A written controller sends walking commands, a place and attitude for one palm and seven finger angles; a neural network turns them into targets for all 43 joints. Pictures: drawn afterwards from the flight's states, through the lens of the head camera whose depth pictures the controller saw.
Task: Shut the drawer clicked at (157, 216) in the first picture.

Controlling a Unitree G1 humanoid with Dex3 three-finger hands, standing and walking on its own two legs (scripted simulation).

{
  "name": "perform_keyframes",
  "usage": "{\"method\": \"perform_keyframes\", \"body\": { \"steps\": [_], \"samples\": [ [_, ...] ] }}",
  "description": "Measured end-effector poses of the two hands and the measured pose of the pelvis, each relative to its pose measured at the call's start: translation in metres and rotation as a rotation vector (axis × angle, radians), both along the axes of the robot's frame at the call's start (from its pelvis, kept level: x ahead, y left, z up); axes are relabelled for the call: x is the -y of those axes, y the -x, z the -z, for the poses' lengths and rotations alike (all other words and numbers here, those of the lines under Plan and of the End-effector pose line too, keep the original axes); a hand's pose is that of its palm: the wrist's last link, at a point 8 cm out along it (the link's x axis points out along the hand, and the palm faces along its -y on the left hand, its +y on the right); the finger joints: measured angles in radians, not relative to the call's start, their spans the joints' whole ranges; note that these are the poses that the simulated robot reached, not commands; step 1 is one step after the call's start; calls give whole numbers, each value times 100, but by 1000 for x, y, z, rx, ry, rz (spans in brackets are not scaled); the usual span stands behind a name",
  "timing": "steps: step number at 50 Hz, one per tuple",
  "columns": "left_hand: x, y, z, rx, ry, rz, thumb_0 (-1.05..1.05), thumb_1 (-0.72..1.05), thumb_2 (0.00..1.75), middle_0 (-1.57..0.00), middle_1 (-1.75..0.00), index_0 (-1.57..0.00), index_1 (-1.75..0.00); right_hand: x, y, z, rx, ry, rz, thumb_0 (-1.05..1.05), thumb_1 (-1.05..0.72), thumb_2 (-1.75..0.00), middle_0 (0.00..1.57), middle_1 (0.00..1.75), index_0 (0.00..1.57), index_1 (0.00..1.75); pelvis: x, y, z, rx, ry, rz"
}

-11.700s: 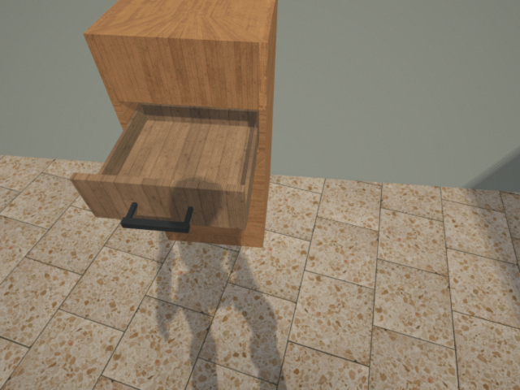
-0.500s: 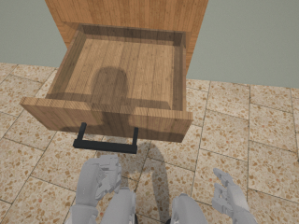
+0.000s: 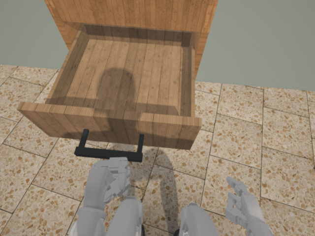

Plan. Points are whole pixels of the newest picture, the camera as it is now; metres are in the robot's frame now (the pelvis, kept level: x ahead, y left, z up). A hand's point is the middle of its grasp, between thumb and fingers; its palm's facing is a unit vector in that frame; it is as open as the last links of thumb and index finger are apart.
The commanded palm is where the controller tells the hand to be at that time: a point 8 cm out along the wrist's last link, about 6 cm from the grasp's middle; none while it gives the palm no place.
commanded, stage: push the drawer shut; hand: left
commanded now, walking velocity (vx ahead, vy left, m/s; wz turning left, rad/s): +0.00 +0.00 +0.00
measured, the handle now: (111, 145) +0.32 +0.13 +0.03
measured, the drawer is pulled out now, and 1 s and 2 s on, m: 0.29 0.18 0.05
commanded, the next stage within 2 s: none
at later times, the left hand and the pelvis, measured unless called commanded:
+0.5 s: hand (130, 158) +0.29 +0.08 +0.02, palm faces -0.13 -0.99 -0.03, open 2.8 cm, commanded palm +0.30 +0.13 +0.03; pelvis -0.02 +0.01 +0.00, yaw +0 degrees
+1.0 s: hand (134, 133) +0.36 +0.08 +0.02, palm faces -0.10 -0.99 -0.04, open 2.7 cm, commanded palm +0.36 +0.12 +0.03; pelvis -0.03 +0.02 +0.01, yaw -1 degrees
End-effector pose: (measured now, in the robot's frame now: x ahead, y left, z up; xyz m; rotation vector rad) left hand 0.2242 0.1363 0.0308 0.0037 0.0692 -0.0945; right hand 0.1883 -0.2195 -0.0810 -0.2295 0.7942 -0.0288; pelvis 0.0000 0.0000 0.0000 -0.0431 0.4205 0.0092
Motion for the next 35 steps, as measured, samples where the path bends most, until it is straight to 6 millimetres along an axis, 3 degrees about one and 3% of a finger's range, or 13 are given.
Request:
{"method": "perform_keyframes", "body": {
  "steps": [10,35],
  "samples": [
    [0,-10,6,32,-12,16,-6,85,99,-140,-160,-140,-160,2,14,9,-46,19,-8,1,-91,-90,20,30,21,30,0,10,2,5,7,-10],
    [-1,-81,7,62,-21,30,-6,81,97,-140,-160,-140,-160,7,72,10,-183,49,67,1,-91,-90,20,30,21,30,-15,27,-6,22,10,1]
  ]
}}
